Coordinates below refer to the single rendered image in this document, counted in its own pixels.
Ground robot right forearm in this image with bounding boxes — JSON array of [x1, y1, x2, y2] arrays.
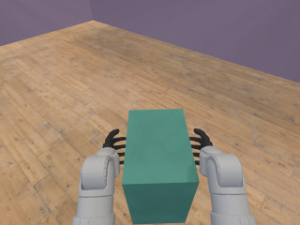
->
[[199, 145, 256, 225]]

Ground right robot hand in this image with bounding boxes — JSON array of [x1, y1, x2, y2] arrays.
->
[[189, 128, 213, 165]]

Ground robot left forearm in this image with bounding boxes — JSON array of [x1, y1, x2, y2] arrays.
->
[[72, 147, 120, 225]]

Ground carton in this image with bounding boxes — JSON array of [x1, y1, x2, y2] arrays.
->
[[122, 109, 200, 225]]

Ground left robot hand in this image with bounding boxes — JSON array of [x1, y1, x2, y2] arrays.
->
[[102, 128, 127, 165]]

